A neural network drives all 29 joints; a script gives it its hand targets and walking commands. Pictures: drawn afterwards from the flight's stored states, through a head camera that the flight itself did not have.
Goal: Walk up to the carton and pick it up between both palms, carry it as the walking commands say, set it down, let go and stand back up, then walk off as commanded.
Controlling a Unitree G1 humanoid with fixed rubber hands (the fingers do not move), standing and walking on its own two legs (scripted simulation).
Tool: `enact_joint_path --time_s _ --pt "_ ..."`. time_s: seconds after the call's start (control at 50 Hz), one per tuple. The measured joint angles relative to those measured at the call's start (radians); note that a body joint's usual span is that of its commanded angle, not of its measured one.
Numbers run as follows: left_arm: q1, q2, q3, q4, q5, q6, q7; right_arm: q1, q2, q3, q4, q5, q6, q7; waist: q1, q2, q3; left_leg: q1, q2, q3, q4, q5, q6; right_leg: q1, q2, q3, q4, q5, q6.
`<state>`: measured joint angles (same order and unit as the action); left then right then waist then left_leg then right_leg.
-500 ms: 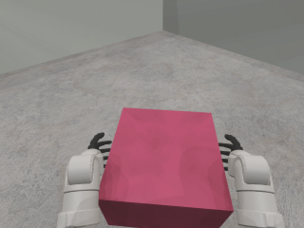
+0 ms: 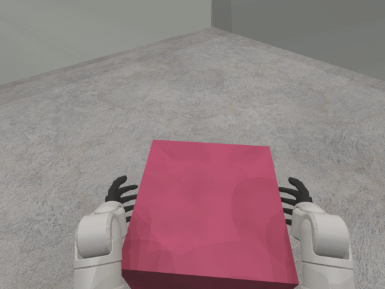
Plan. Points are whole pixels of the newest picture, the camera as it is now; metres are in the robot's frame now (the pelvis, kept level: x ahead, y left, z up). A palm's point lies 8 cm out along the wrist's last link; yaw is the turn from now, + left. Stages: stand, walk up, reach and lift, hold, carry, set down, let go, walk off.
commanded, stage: carry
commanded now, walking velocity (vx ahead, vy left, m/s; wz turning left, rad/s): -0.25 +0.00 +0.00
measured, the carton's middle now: (206, 215) +0.31 +0.00 +0.00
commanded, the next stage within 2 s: none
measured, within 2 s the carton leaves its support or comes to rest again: neither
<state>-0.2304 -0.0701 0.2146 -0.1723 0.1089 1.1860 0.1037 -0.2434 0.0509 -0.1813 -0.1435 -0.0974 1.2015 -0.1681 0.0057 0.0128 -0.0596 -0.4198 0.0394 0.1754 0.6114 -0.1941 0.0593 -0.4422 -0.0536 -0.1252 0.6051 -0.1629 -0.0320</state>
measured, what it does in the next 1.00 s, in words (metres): walks backwards: right foot, then left foot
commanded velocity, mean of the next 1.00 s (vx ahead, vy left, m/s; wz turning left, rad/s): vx -0.25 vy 0.00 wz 0.00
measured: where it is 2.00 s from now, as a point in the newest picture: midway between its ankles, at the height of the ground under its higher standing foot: outside the picture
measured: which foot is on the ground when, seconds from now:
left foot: down 0.00-0.54, up 0.56-0.78, down 0.80-1.00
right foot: down 0.00-0.24, up 0.26-0.48, down 0.50-0.80, up 0.82-1.00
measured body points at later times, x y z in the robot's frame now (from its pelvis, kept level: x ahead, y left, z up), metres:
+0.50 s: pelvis -0.12 +0.02 +0.00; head -0.11 +0.01 +0.45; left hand +0.18 +0.20 +0.08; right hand +0.17 -0.17 +0.07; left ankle +0.08 +0.10 -0.72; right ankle -0.15 -0.09 -0.72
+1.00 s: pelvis -0.28 +0.04 +0.01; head -0.28 +0.04 +0.46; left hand +0.00 +0.23 +0.07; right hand -0.01 -0.14 +0.06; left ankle -0.17 +0.16 -0.72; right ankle -0.27 -0.07 -0.69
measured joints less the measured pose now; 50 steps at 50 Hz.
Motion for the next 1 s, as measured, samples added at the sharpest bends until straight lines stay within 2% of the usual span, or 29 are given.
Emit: enact_joint_path --time_s 0.06,0.16,0.22,0.24,0.28,0.3,0.32,0.36,0.4,0.48,0.5,0.52,0.54,0.56,0.6,0.66,0.7,0.74,0.78,0.8,0.82,0.84,0.9,0.94,1.0 --pt "0.009 -0.010 0.001 -0.023 -0.002 -0.003 0.002 0.011 0.003 -0.003 -0.024 -0.001 -0.004 0.005 0.000 0.001 0.014 -0.024 0.005 0.007 0.007 0.002 -0.004 -0.019 -0.003 -0.004 -0.004 0.021 -0.003" --pt "0.024 -0.035 -0.007 -0.066 0.005 -0.013 0.012 0.017 -0.004 -0.015 -0.057 -0.003 -0.010 0.027 -0.006 -0.025 0.041 -0.063 -0.002 0.011 0.070 -0.115 -0.021 -0.054 -0.022 0.002 0.003 0.051 0.001" --pt "0.042 -0.042 -0.009 -0.099 0.008 -0.010 0.017 0.016 -0.003 -0.018 -0.062 0.003 -0.014 0.033 -0.014 -0.041 0.048 -0.073 -0.010 0.030 0.063 -0.078 -0.002 -0.081 -0.040 0.009 0.023 0.049 0.012" --pt "0.050 -0.042 -0.006 -0.109 0.007 -0.008 0.016 0.014 0.002 -0.017 -0.062 0.004 -0.013 0.031 -0.018 -0.035 0.044 -0.078 -0.003 0.036 0.053 -0.030 0.016 -0.098 -0.040 0.008 0.049 -0.028 0.019" --pt "0.054 -0.032 0.005 -0.113 0.005 -0.010 0.002 0.013 0.017 -0.011 -0.069 0.001 -0.011 0.019 -0.025 0.005 0.039 -0.098 0.032 0.036 0.047 0.078 0.049 -0.162 -0.011 0.016 0.224 -0.209 0.031" --pt "0.049 -0.024 0.010 -0.100 0.007 -0.011 -0.011 0.020 0.027 -0.007 -0.070 -0.004 -0.013 0.010 -0.022 0.012 0.039 -0.100 0.040 0.037 0.040 0.072 0.037 -0.189 -0.002 0.032 0.328 -0.245 0.029" --pt "0.042 -0.018 0.015 -0.084 0.007 -0.011 -0.019 0.029 0.035 -0.004 -0.071 -0.010 -0.014 0.005 -0.018 0.015 0.037 -0.099 0.042 0.039 0.021 0.076 0.036 -0.204 0.002 0.041 0.417 -0.254 0.027" --pt "0.032 -0.011 0.012 -0.062 -0.002 -0.009 -0.018 0.047 0.045 -0.010 -0.082 -0.021 -0.013 0.004 -0.005 0.019 0.030 -0.099 0.046 0.044 -0.029 0.110 0.042 -0.191 0.000 0.043 0.492 -0.241 0.028" --pt "0.025 -0.009 0.003 -0.063 -0.015 -0.010 -0.007 0.056 0.049 -0.021 -0.098 -0.024 -0.016 0.010 0.010 0.023 0.019 -0.104 0.049 0.051 -0.079 0.155 0.044 -0.128 0.003 0.038 0.447 -0.255 0.028" --pt "0.010 -0.003 0.000 -0.072 -0.022 -0.032 -0.006 0.031 0.046 -0.024 -0.107 -0.031 -0.030 0.018 0.027 0.029 0.000 -0.119 0.047 0.071 -0.181 0.245 0.040 0.072 0.032 0.014 0.166 -0.335 -0.002" --pt "0.003 -0.002 0.002 -0.069 -0.021 -0.037 -0.007 0.022 0.044 -0.023 -0.101 -0.036 -0.036 0.023 0.029 0.031 -0.003 -0.122 0.047 0.076 -0.206 0.267 0.032 0.128 0.040 0.004 0.065 -0.311 -0.011" --pt "0.000 -0.011 0.002 -0.055 -0.018 -0.049 -0.003 0.017 0.033 -0.024 -0.088 -0.041 -0.043 0.033 0.027 0.060 0.007 -0.117 0.060 0.066 -0.226 0.275 0.010 0.150 0.058 -0.010 0.002 -0.224 -0.009" --pt "0.002 -0.020 -0.003 -0.044 -0.016 -0.052 0.006 0.024 0.023 -0.026 -0.077 -0.046 -0.046 0.044 0.025 0.074 0.015 -0.111 0.062 0.054 -0.236 0.214 -0.031 0.162 0.064 -0.020 -0.029 -0.173 -0.003" --pt "0.010 -0.026 -0.008 -0.044 -0.013 -0.045 0.012 0.036 0.018 -0.025 -0.072 -0.045 -0.046 0.051 0.033 0.056 0.014 -0.122 0.052 0.052 -0.199 0.107 -0.063 0.153 0.051 -0.011 -0.031 -0.150 0.002" --pt "0.039 -0.039 -0.007 -0.065 -0.017 -0.031 0.026 0.049 0.012 -0.017 -0.069 -0.047 -0.038 0.061 0.038 0.005 0.016 -0.158 0.021 0.013 -0.029 -0.056 -0.088 0.133 0.016 0.021 -0.023 -0.134 0.009" --pt "0.076 -0.058 -0.012 -0.114 -0.018 -0.028 0.038 0.051 0.003 -0.015 -0.085 -0.039 -0.028 0.072 0.007 -0.038 0.012 -0.188 -0.017 -0.058 0.232 -0.132 -0.089 0.105 -0.026 0.042 -0.022 -0.113 0.018" --pt "0.079 -0.063 -0.018 -0.134 -0.003 -0.030 0.031 0.042 -0.005 -0.014 -0.091 -0.027 -0.029 0.070 -0.017 -0.045 0.006 -0.155 -0.027 -0.085 0.275 -0.153 -0.092 0.080 -0.042 0.047 -0.012 -0.100 0.023" --pt "0.065 -0.064 -0.017 -0.131 0.022 -0.031 0.012 0.030 -0.014 -0.012 -0.088 -0.009 -0.028 0.057 -0.037 -0.041 -0.002 -0.087 -0.028 -0.098 0.215 -0.157 -0.099 0.054 -0.048 0.046 -0.001 -0.086 0.030" --pt "0.051 -0.065 -0.011 -0.118 0.042 -0.032 -0.005 0.020 -0.023 -0.006 -0.080 0.007 -0.025 0.041 -0.051 -0.033 -0.008 0.010 -0.022 -0.099 0.062 -0.096 -0.103 0.026 -0.047 0.043 0.013 -0.073 0.036" --pt "0.046 -0.065 -0.010 -0.114 0.049 -0.031 -0.011 0.015 -0.027 -0.004 -0.077 0.014 -0.021 0.035 -0.055 -0.024 -0.012 0.059 -0.013 -0.100 -0.021 -0.058 -0.100 0.008 -0.042 0.039 0.027 -0.069 0.040" --pt "0.040 -0.054 -0.010 -0.106 0.052 -0.032 -0.018 0.014 -0.019 -0.004 -0.070 0.018 -0.027 0.025 -0.058 -0.043 -0.009 0.062 -0.026 -0.094 -0.049 -0.050 -0.081 -0.012 -0.055 0.045 0.047 -0.066 0.046" --pt "0.039 -0.040 -0.005 -0.097 0.048 -0.030 -0.026 0.013 -0.007 -0.001 -0.064 0.020 -0.028 0.012 -0.055 -0.058 -0.002 0.049 -0.034 -0.089 -0.043 -0.040 -0.067 -0.027 -0.061 0.054 0.069 -0.090 0.051" --pt "0.055 -0.008 0.011 -0.088 0.026 -0.023 -0.039 0.024 0.036 0.004 -0.059 0.010 -0.024 -0.014 -0.029 -0.024 0.010 -0.001 0.006 -0.099 -0.022 -0.008 -0.054 -0.089 -0.003 0.056 0.269 -0.296 0.049" --pt "0.055 0.003 0.008 -0.082 0.006 -0.019 -0.033 0.047 0.056 -0.001 -0.076 -0.011 -0.027 -0.008 -0.001 -0.001 0.017 -0.020 0.028 -0.110 -0.041 0.032 -0.062 -0.095 0.023 0.047 0.348 -0.308 0.042" --pt "0.046 0.005 0.006 -0.088 -0.029 -0.025 -0.016 0.065 0.069 -0.010 -0.118 -0.034 -0.031 0.006 0.039 0.022 0.020 -0.056 0.043 -0.116 -0.065 0.088 -0.063 -0.038 0.035 0.034 0.284 -0.282 0.037"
